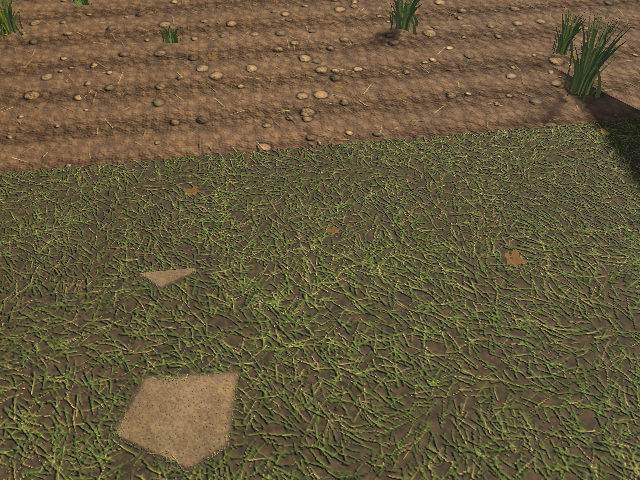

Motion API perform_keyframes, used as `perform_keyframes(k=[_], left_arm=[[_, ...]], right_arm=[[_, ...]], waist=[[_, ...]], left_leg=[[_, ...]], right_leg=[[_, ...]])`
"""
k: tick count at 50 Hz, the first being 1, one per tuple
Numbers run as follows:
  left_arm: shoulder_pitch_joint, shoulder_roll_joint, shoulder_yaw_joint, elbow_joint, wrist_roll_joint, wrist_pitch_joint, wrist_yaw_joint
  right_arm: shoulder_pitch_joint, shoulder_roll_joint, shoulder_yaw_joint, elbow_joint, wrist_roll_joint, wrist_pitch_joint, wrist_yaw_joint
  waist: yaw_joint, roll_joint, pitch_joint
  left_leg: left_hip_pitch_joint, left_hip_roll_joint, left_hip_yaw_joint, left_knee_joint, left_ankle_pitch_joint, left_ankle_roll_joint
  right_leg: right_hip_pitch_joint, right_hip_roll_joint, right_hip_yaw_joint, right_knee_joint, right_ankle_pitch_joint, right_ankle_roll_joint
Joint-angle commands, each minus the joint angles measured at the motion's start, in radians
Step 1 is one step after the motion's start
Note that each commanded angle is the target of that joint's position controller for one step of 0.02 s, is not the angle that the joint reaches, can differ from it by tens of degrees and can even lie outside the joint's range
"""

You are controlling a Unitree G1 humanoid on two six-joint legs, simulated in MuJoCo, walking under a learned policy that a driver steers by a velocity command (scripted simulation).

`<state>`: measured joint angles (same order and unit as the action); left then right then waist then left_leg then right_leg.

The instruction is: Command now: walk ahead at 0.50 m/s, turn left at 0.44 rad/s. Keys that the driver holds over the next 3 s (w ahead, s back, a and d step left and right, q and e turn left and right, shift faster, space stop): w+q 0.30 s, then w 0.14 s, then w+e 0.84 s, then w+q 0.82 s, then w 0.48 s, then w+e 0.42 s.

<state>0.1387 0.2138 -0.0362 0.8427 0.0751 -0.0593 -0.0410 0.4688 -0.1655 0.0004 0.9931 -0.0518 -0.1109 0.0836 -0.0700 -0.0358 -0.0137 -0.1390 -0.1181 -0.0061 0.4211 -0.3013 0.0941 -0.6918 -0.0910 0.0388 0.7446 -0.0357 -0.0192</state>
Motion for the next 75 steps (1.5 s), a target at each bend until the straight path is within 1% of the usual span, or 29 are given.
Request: perform_keyframes(k=[1,6,7,8,9,10,11,13,20,25,27,28,30,32,33,34,38,43,46,48,51,57,60,61,62,64,67,72,75], left_arm=[[-0.099,0.055,0.002,-0.087,-0.001,-0.016,0.008],[-0.133,0.144,0.049,-0.101,-0.038,-0.044,0.027],[0.091,0.208,0.074,-0.040,-0.046,-0.059,0.034],[0.339,0.245,0.084,0.000,-0.042,-0.062,0.039],[0.418,0.186,0.081,0.050,-0.029,-0.054,0.039],[0.297,0.162,0.089,0.031,-0.034,-0.061,0.049],[0.163,0.088,0.066,0.003,-0.050,-0.061,0.054],[0.083,-0.013,0.037,-0.005,-0.051,-0.063,0.065],[0.233,0.030,0.072,0.106,0.000,-0.069,0.021],[0.169,0.065,0.070,0.129,0.028,-0.074,-0.037],[0.150,0.102,0.080,0.117,0.016,-0.075,-0.033],[0.194,0.138,0.088,0.135,-0.038,-0.067,-0.029],[0.311,0.148,0.092,0.188,-0.018,-0.045,-0.023],[0.429,-0.081,0.035,0.150,0.007,-0.075,-0.033],[0.207,0.031,0.068,0.105,-0.019,-0.088,-0.047],[0.160,0.049,0.085,0.096,-0.034,-0.087,-0.028],[0.174,-0.050,0.078,0.083,0.009,-0.060,-0.008],[0.122,-0.072,0.057,0.024,0.025,-0.041,-0.067],[0.057,-0.024,0.061,-0.003,0.020,-0.026,-0.053],[0.020,0.011,0.066,-0.032,0.025,-0.006,-0.048],[-0.107,0.012,0.054,-0.082,0.032,0.015,-0.040],[-0.238,0.019,0.050,-0.040,0.036,0.011,-0.035],[0.238,0.163,0.117,0.150,0.010,-0.027,-0.007],[0.456,0.267,0.153,0.199,0.030,-0.025,-0.010],[0.638,0.325,0.171,0.261,0.000,-0.010,-0.021],[0.630,0.223,0.155,0.251,0.000,0.001,0.005],[0.259,0.052,0.079,0.134,-0.018,-0.035,-0.018],[0.201,0.118,0.096,0.100,-0.030,-0.064,-0.046],[0.226,0.116,0.096,0.111,0.012,-0.051,-0.038]], right_arm=[[-0.023,-0.221,-0.066,-0.071,-0.003,-0.016,0.021],[0.004,-0.182,-0.086,-0.038,-0.038,0.004,0.004],[-0.070,-0.141,-0.077,-0.080,-0.038,-0.006,0.013],[0.049,-0.023,-0.042,-0.103,-0.033,-0.025,0.007],[-0.015,-0.036,-0.045,-0.087,-0.014,-0.021,0.010],[-0.119,-0.099,-0.064,-0.086,-0.007,-0.010,-0.009],[-0.109,-0.106,-0.071,-0.059,-0.012,-0.003,-0.040],[-0.083,-0.040,-0.056,-0.035,-0.048,0.007,-0.061],[-0.275,-0.031,-0.044,-0.096,-0.016,0.015,0.001],[-0.285,-0.081,-0.048,-0.159,-0.027,0.031,-0.014],[-0.300,-0.132,-0.064,-0.180,-0.039,0.025,-0.029],[-0.374,-0.152,-0.077,-0.202,-0.027,0.024,-0.031],[-0.326,-0.132,-0.080,-0.199,0.002,0.006,-0.042],[0.034,-0.271,-0.113,-0.128,0.004,-0.012,-0.061],[0.141,-0.226,-0.117,-0.084,-0.039,-0.014,-0.066],[0.075,-0.215,-0.122,-0.063,-0.036,-0.019,-0.069],[-0.076,0.013,-0.045,-0.091,-0.013,0.006,-0.087],[-0.097,0.052,-0.014,-0.068,-0.064,-0.016,-0.117],[0.006,-0.006,-0.003,-0.029,-0.057,-0.032,-0.116],[0.090,0.006,0.015,0.003,-0.077,-0.023,-0.089],[0.224,-0.010,0.027,0.069,-0.042,-0.025,-0.092],[0.257,-0.073,0.005,0.127,-0.019,0.029,-0.119],[0.240,-0.121,0.002,0.151,-0.082,0.054,-0.070],[0.330,-0.019,0.022,0.152,-0.102,0.056,-0.024],[0.274,-0.046,0.025,0.088,-0.058,0.053,0.012],[-0.175,-0.125,-0.001,-0.091,0.010,-0.012,0.012],[-0.181,-0.055,-0.001,-0.088,-0.011,-0.040,-0.052],[-0.168,-0.026,0.017,-0.096,-0.019,0.031,-0.038],[-0.302,-0.086,0.007,-0.131,-0.005,0.022,-0.024]], waist=[[0.031,0.072,0.069],[0.084,0.081,-0.001],[0.179,-0.007,-0.145],[0.205,-0.180,-0.413],[0.244,-0.137,-0.328],[0.223,-0.022,-0.042],[0.161,-0.030,0.027],[0.090,-0.027,0.024],[0.119,0.016,0.075],[0.036,-0.042,0.085],[0.030,-0.015,0.083],[0.052,0.015,0.094],[0.054,-0.015,0.058],[-0.032,0.333,-0.320],[-0.126,0.235,-0.127],[-0.085,0.153,0.008],[0.039,0.061,0.083],[0.055,0.021,0.093],[0.010,0.057,0.066],[0.001,0.068,0.146],[-0.044,0.050,0.226],[-0.103,0.004,0.265],[0.093,-0.089,0.086],[0.107,-0.181,-0.144],[0.189,-0.226,-0.418],[0.323,-0.044,-0.140],[0.077,0.110,0.093],[0.002,0.020,0.085],[0.042,0.039,0.093]], left_leg=[[-0.145,0.311,-0.303,-0.133,0.499,0.241],[-0.032,0.263,-0.303,0.041,0.696,0.115],[-0.224,0.147,-0.221,0.292,0.632,0.029],[-0.504,-0.003,-0.108,0.615,0.068,-0.061],[-0.712,0.038,-0.096,0.781,-0.301,-0.058],[-0.746,0.134,-0.109,0.822,-0.188,-0.034],[-0.663,0.174,-0.090,0.782,-0.105,-0.026],[-0.507,0.236,-0.099,0.681,-0.026,-0.018],[-0.461,0.230,-0.028,0.357,0.268,-0.055],[-0.269,0.216,-0.075,0.418,0.365,-0.038],[-0.280,0.208,-0.058,0.365,0.205,-0.034],[-0.247,0.165,0.051,0.162,0.089,-0.038],[0.036,0.130,0.079,0.122,0.179,-0.004],[0.650,0.492,-0.421,0.022,0.382,0.345],[0.513,0.500,-0.539,-0.120,0.251,0.293],[0.338,0.492,-0.420,-0.146,0.159,0.237],[0.025,0.448,-0.171,-0.204,0.183,0.181],[-0.038,0.366,0.064,-0.123,0.208,0.097],[-0.158,0.296,0.152,0.018,0.073,0.092],[-0.213,0.360,0.099,0.041,-0.041,0.105],[0.016,0.456,0.002,0.111,-0.016,0.103],[0.075,0.421,0.080,0.245,-0.025,0.036],[-0.091,0.332,0.187,0.718,0.180,-0.053],[-0.441,0.233,0.231,1.018,-0.184,-0.148],[-0.559,0.146,0.167,1.389,-0.529,-0.198],[-0.908,0.170,0.030,1.421,-0.497,-0.153],[-0.618,0.321,-0.083,0.726,-0.008,-0.071],[-0.375,0.292,-0.050,0.338,0.162,-0.057],[-0.438,0.240,-0.056,0.279,0.380,-0.018]], right_leg=[[0.197,0.063,-0.040,-0.161,0.061,0.010],[0.456,0.083,-0.059,-0.231,0.100,-0.108],[0.820,-0.006,0.042,-0.191,0.226,-0.223],[1.280,-0.297,0.396,-0.253,0.419,-0.476],[1.255,-0.402,0.617,-0.414,0.017,-0.446],[0.957,-0.336,0.490,-0.501,-0.302,-0.321],[0.772,-0.280,0.371,-0.564,-0.351,-0.265],[0.638,-0.225,0.209,-0.630,-0.172,-0.235],[0.587,-0.159,-0.090,-0.690,0.080,-0.224],[0.456,-0.176,-0.090,-0.588,0.144,-0.215],[0.536,-0.189,-0.068,-0.520,0.128,-0.207],[0.576,-0.144,-0.085,-0.479,0.035,-0.209],[0.484,-0.122,-0.050,-0.311,0.147,-0.196],[0.067,0.132,-0.128,0.256,-0.494,-0.051],[-0.104,0.121,-0.012,0.451,-0.611,-0.072],[-0.119,0.068,0.033,0.521,-0.519,-0.099],[0.006,-0.030,0.080,0.470,-0.278,-0.121],[-0.028,-0.074,0.114,0.185,0.240,-0.090],[0.128,-0.034,0.005,-0.059,0.628,-0.053],[0.152,-0.040,-0.013,-0.028,0.567,-0.069],[-0.037,-0.075,0.021,-0.179,0.444,-0.070],[0.123,-0.056,-0.071,-0.398,0.307,-0.053],[0.770,0.011,-0.153,-0.489,0.583,-0.098],[1.311,-0.049,-0.069,-0.151,0.938,-0.224],[1.615,-0.191,0.140,0.002,1.104,-0.383],[1.342,-0.214,0.260,-0.211,0.497,-0.359],[0.577,-0.244,0.193,-0.424,0.441,-0.334],[0.374,-0.207,0.154,-0.544,0.373,-0.323],[0.498,-0.180,0.057,-0.513,0.352,-0.247]])
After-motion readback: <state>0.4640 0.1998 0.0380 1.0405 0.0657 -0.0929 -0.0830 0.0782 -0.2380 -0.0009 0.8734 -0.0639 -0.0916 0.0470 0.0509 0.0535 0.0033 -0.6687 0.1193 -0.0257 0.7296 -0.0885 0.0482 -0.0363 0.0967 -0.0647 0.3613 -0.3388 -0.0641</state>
